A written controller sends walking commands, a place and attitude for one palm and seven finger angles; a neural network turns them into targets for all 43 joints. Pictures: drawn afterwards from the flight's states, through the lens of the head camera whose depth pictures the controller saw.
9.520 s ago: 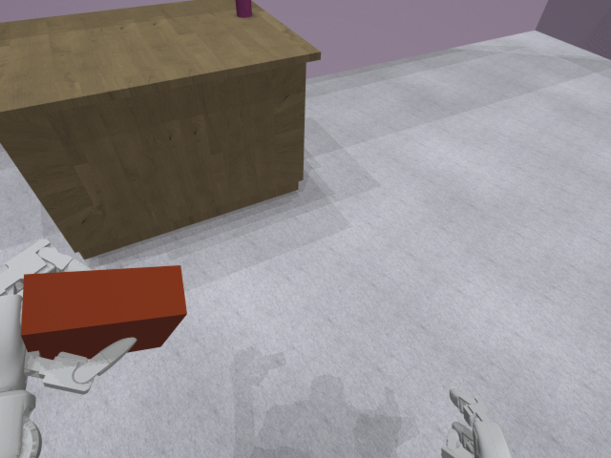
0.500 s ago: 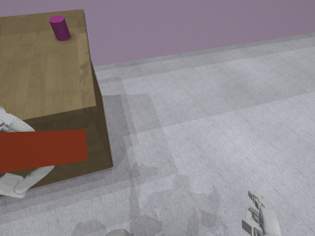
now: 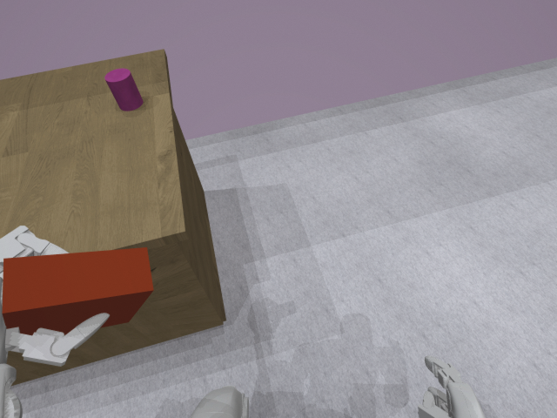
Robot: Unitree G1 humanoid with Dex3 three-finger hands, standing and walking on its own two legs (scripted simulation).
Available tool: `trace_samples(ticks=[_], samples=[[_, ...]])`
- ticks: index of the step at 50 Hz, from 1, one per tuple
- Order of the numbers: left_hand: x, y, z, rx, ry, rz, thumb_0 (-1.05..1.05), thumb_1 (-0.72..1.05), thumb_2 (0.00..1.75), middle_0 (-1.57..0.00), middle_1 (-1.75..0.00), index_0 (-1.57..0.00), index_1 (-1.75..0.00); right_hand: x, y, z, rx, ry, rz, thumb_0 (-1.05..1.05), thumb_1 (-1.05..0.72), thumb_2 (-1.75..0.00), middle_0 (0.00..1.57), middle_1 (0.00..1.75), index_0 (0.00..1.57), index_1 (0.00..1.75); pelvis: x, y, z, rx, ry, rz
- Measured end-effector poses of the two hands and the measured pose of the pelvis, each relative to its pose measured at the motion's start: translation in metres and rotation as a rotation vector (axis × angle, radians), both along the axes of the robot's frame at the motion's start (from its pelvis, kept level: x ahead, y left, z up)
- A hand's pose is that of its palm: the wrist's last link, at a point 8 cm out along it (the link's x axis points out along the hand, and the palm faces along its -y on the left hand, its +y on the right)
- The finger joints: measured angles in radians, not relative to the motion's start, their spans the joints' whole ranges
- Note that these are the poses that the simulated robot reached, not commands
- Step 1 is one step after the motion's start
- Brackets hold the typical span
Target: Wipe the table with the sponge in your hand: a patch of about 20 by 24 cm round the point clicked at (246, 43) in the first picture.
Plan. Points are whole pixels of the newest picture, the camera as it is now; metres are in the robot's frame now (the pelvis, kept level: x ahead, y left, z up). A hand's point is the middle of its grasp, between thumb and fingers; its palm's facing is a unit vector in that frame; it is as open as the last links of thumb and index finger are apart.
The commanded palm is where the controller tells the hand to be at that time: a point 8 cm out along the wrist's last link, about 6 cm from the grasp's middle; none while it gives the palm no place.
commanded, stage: take the last steps up to it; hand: left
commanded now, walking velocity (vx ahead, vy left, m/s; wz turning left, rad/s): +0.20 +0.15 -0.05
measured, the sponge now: (99, 293) +0.23 +0.21 +0.13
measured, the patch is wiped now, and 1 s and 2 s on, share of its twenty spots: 0.00 0.00 0.00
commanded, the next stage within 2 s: come to a stop and stand still in 0.62 s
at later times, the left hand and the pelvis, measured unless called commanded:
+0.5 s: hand (32, 236) +0.28 +0.29 +0.17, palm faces +0.31 -0.83 -0.47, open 9.3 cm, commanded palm +0.23 +0.35 +0.17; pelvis +0.05 +0.08 -0.01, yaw -4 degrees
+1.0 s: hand (11, 202) +0.34 +0.36 +0.16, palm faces +0.30 -0.84 -0.46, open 9.3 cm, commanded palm +0.27 +0.40 +0.17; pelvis +0.09 +0.13 -0.01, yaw -5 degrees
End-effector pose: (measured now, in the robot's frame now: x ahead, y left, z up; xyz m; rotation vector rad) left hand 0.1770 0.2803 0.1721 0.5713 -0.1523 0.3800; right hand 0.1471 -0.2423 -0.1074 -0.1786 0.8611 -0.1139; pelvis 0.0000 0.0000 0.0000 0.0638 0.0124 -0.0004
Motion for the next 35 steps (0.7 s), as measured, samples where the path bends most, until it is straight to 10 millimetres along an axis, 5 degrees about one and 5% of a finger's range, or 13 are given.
trace_samples(ticks=[5, 9, 17, 24, 30, 35], samples=[[0.017, 0.001, 0.0, -0.025, -0.021, -0.096, -0.01, -0.42, 1.0, -0.83, -1.35, -0.84, -1.34, 0.017, -0.005, 0.019, -0.095, -0.024, -0.011, 0.01, -0.9, -0.89, 0.2, 0.3, 0.2, 0.3, 0.012, 0.019, 0.0, -0.006, -0.005, -0.006], [0.031, 0.02, 0.014, 0.023, -0.133, -0.171, -0.01, -0.42, 1.0, -0.83, -1.35, -0.84, -1.34, 0.034, 0.01, 0.028, -0.151, -0.073, -0.039, 0.01, -0.91, -0.89, 0.2, 0.3, 0.2, 0.29, 0.028, 0.044, -0.011, -0.039, -0.01, -0.025], [0.065, 0.072, 0.01, 0.03, -0.184, -0.12, -0.01, -0.42, 1.0, -0.83, -1.35, -0.84, -1.34, 0.052, 0.082, 0.022, -0.024, -0.128, -0.066, 0.01, -0.9, -0.89, 0.2, 0.3, 0.2, 0.29, 0.042, 0.071, -0.014, -0.06, -0.008, -0.05], [0.067, 0.056, 0.011, -0.002, -0.111, -0.161, -0.01, -0.42, 1.0, -0.83, -1.35, -0.84, -1.34, 0.048, 0.123, 0.002, 0.076, -0.083, -0.016, 0.01, -0.9, -0.89, 0.21, 0.3, 0.2, 0.3, 0.052, 0.08, -0.011, -0.051, 0.01, -0.058], [0.076, 0.056, 0.017, 0.065, -0.088, -0.138, -0.01, -0.42, 1.0, -0.83, -1.35, -0.84, -1.34, 0.049, 0.117, -0.019, 0.087, -0.015, -0.015, 0.01, -0.9, -0.89, 0.21, 0.3, 0.21, 0.3, 0.061, 0.08, -0.015, -0.045, 0.009, -0.065], [0.096, 0.072, 0.007, 0.004, -0.048, -0.086, -0.01, -0.42, 1.0, -0.83, -1.35, -0.84, -1.34, 0.051, 0.094, -0.005, 0.029, 0.02, -0.052, 0.01, -0.9, -0.89, 0.21, 0.3, 0.21, 0.3, 0.073, 0.085, -0.004, -0.012, 0.011, -0.076]])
